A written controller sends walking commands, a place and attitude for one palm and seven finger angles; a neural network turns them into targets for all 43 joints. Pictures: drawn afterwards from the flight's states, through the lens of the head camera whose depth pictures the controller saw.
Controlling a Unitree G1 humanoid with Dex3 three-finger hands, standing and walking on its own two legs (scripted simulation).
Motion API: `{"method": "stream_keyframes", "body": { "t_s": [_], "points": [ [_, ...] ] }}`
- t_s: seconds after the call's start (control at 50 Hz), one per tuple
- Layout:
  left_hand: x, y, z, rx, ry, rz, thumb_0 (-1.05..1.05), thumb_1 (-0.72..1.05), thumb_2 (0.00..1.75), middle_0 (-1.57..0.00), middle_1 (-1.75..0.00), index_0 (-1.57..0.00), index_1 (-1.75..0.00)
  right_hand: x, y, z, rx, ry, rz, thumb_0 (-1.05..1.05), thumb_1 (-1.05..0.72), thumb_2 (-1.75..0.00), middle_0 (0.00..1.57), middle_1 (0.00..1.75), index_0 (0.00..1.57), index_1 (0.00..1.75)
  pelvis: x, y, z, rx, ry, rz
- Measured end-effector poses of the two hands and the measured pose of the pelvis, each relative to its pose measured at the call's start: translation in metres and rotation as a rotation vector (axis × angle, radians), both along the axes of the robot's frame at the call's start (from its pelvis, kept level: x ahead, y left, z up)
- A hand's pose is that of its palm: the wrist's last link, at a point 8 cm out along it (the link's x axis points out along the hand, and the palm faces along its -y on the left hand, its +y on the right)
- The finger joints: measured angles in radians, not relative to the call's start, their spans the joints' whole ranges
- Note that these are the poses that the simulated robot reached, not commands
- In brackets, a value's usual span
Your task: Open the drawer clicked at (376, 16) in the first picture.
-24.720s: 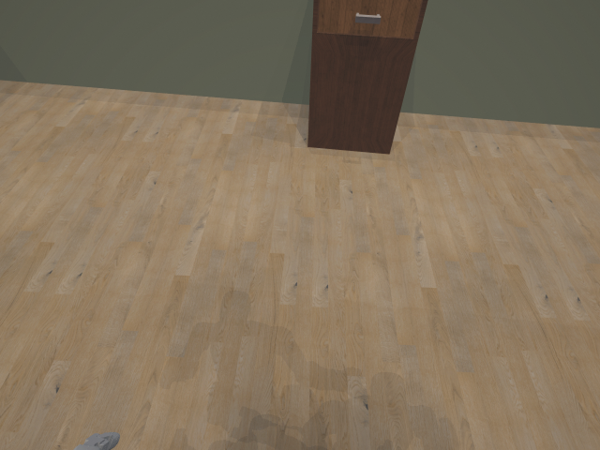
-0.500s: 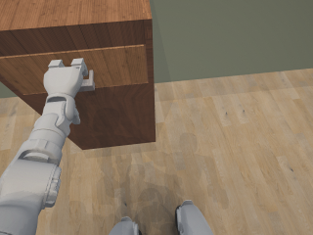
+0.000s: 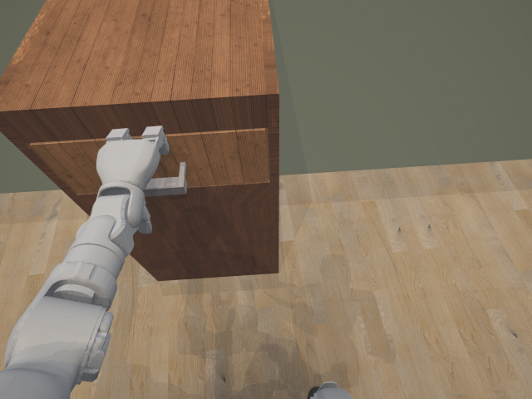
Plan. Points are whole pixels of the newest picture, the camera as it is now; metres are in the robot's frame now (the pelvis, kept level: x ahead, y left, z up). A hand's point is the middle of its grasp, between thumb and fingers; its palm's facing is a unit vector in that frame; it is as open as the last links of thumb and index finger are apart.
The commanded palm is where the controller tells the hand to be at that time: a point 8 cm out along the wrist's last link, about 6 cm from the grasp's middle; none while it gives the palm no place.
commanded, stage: re-aim the fingers above the handle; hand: left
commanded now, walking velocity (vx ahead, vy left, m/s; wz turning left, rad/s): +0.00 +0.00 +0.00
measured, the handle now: (159, 177) +0.51 +0.21 -0.04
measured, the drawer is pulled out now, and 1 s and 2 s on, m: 0.00 0.00 0.00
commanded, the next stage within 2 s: none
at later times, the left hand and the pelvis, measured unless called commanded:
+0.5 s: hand (143, 180) +0.45 +0.20 +0.03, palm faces -0.01 +0.00 -1.00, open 13.8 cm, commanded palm +0.42 +0.22 +0.07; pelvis -0.01 +0.00 +0.00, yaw +0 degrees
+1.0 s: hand (140, 182) +0.45 +0.21 +0.02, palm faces -0.02 +0.01 -1.00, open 13.8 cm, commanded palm +0.42 +0.21 +0.07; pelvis -0.02 +0.00 +0.00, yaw +0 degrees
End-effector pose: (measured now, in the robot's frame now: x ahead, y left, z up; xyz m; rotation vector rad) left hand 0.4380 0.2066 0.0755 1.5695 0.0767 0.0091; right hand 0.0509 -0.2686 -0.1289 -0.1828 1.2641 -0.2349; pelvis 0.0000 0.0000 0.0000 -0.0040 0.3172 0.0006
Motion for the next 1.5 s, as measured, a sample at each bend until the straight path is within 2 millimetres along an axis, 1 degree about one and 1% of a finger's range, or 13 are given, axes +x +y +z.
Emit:
{"method": "stream_keyframes", "body": {
  "t_s": [0.14,0.26,0.36,0.46,0.62,0.76,0.9,1.08,1.22,1.26,1.3,1.38,1.5],
  "points": [
    [-0.008,0.004,-0.002,-0.009,-0.013,-0.022,0.00,-0.49,0.30,-0.32,-1.20,-0.32,-1.20,0.014,-0.001,0.002,-0.010,-0.023,0.019,0.00,-0.91,-0.90,0.20,0.30,0.20,0.30,0.002,-0.001,0.001,-0.001,-0.003,0.005],
    [-0.012,0.004,-0.003,0.007,-0.023,-0.013,0.00,-0.49,0.30,-0.32,-1.20,-0.32,-1.20,0.013,0.001,0.000,-0.001,-0.017,0.027,0.00,-0.91,-0.90,0.20,0.30,0.20,0.30,-0.001,0.000,0.000,-0.001,-0.009,0.013],
    [-0.009,-0.002,-0.001,0.006,-0.022,-0.019,0.00,-0.49,0.30,-0.32,-1.20,-0.32,-1.20,0.004,0.003,-0.001,0.003,-0.009,0.021,0.00,-0.91,-0.90,0.20,0.30,0.20,0.30,-0.005,0.000,0.000,0.000,-0.010,0.012],
    [-0.004,-0.006,0.004,-0.001,-0.030,-0.017,0.00,-0.49,0.30,-0.32,-1.20,-0.32,-1.20,-0.009,0.004,-0.003,0.009,0.005,0.004,0.00,-0.91,-0.90,0.20,0.30,0.20,0.30,-0.008,0.000,-0.001,0.004,-0.008,0.001],
    [-0.009,0.003,0.002,0.013,-0.006,0.001,0.00,-0.49,0.30,-0.32,-1.20,-0.32,-1.20,-0.032,0.001,-0.003,0.006,0.030,-0.027,0.00,-0.91,-0.90,0.20,0.30,0.20,0.30,-0.013,0.000,-0.001,0.008,-0.010,-0.014],
    [-0.015,0.004,-0.002,0.006,-0.013,-0.026,0.00,-0.49,0.30,-0.32,-1.20,-0.32,-1.20,-0.041,-0.003,-0.001,-0.015,0.042,-0.023,0.00,-0.91,-0.90,0.20,0.30,0.20,0.30,-0.017,0.000,-0.002,0.008,-0.011,-0.007],
    [-0.012,0.000,0.003,0.010,-0.046,-0.016,0.00,-0.49,0.30,-0.32,-1.20,-0.32,-1.20,-0.040,-0.005,-0.001,-0.019,0.030,-0.017,0.00,-0.91,-0.90,0.20,0.30,0.20,0.30,-0.020,0.001,-0.004,0.006,-0.006,-0.002],
    [-0.006,-0.002,0.002,0.017,-0.003,-0.009,0.00,-0.49,0.30,-0.32,-1.20,-0.32,-1.20,-0.036,0.000,-0.001,-0.011,0.006,-0.024,0.00,-0.91,-0.90,0.20,0.30,0.20,0.30,-0.020,0.001,-0.003,0.009,-0.003,-0.010],
    [-0.007,-0.024,-0.003,-0.019,-0.029,-0.078,0.00,-0.49,0.30,-0.32,-1.20,-0.32,-1.20,-0.036,0.002,-0.002,-0.005,0.020,-0.016,0.00,-0.91,-0.90,0.20,0.30,0.20,0.30,-0.017,0.001,-0.004,0.006,0.004,-0.003],
    [-0.005,-0.027,-0.004,-0.020,-0.047,-0.073,0.00,-0.49,0.30,-0.32,-1.20,-0.32,-1.20,-0.035,0.003,-0.003,0.000,0.025,-0.014,0.00,-0.91,-0.90,0.20,0.30,0.20,0.30,-0.016,0.001,-0.004,0.006,0.006,-0.005],
    [-0.002,-0.025,-0.004,-0.015,-0.060,-0.049,0.00,-0.49,0.30,-0.32,-1.20,-0.32,-1.20,-0.034,0.003,-0.005,0.005,0.028,-0.015,0.00,-0.91,-0.90,0.20,0.30,0.20,0.30,-0.016,0.000,-0.005,0.008,0.008,-0.010],
    [0.002,-0.014,-0.002,0.016,-0.047,0.010,0.00,-0.49,0.30,-0.32,-1.20,-0.33,-1.20,-0.032,0.003,-0.006,0.012,0.026,-0.028,0.00,-0.91,-0.90,0.20,0.30,0.20,0.30,-0.015,0.000,-0.004,0.010,0.008,-0.017],
    [0.002,-0.008,-0.002,0.014,0.021,0.018,0.00,-0.49,0.30,-0.32,-1.20,-0.33,-1.21,-0.028,0.001,-0.002,0.002,0.020,-0.032,0.00,-0.91,-0.90,0.20,0.30,0.20,0.30,-0.012,-0.001,-0.001,0.009,0.002,-0.014]
  ]
}}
